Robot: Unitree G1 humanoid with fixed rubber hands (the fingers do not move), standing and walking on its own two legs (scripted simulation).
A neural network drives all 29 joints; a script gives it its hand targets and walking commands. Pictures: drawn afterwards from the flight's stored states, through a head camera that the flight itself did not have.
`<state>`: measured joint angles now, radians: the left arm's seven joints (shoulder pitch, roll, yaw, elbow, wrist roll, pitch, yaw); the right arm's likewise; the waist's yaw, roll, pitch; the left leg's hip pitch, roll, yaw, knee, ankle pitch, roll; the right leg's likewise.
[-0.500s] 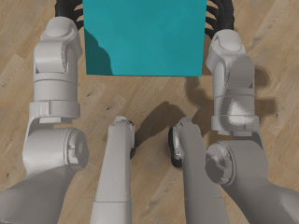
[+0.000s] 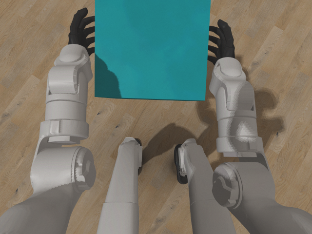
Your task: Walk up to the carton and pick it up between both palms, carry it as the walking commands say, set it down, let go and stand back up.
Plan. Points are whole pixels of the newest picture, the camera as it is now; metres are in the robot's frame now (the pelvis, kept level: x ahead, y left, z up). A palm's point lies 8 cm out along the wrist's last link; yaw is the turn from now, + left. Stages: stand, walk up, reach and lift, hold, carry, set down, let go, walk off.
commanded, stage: reach and lift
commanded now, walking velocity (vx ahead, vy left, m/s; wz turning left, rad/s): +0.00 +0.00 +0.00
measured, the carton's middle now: (152, 51) +0.52 +0.02 -0.09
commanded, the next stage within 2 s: none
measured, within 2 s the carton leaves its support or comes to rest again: neither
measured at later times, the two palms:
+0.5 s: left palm (56, 39) +0.47 +0.18 +0.06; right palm (238, 52) +0.45 -0.13 +0.05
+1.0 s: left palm (25, 37) +0.43 +0.18 +0.13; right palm (269, 42) +0.43 -0.13 +0.12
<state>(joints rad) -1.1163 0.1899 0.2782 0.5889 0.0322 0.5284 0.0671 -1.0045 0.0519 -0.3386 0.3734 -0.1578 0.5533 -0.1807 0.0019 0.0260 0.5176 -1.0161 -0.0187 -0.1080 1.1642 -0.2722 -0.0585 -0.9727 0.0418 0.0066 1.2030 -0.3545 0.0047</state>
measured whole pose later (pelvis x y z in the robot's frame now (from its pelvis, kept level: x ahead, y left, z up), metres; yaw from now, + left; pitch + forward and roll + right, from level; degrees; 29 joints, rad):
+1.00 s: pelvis +0.12 +0.00 +0.11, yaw +2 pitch +5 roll -1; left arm -0.47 0.00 0.28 0.65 0.17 0.62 -0.03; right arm -0.39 0.18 -0.33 0.49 -0.32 0.65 -0.03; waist 0.00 0.03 -0.16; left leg -0.48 -0.01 -0.11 0.59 -0.20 -0.05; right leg -0.42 0.02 0.01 0.60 -0.27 0.00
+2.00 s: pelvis +0.12 +0.00 +0.11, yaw +2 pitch -1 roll -1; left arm -0.37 -0.08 0.28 0.40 0.17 0.74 0.02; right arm -0.33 0.17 -0.25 0.34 -0.29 0.78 -0.03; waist 0.00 0.03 -0.10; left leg -0.31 -0.01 -0.11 0.52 -0.19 -0.04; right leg -0.24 0.02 0.01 0.50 -0.25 0.00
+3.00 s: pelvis +0.11 +0.00 +0.11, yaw +2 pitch -2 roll -1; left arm -0.30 -0.08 0.28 0.32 0.17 0.74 0.00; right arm -0.29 0.16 -0.21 0.34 -0.28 0.77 -0.01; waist 0.00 0.03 -0.10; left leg -0.30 -0.01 -0.11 0.50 -0.17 -0.04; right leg -0.24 0.02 0.01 0.50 -0.24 0.00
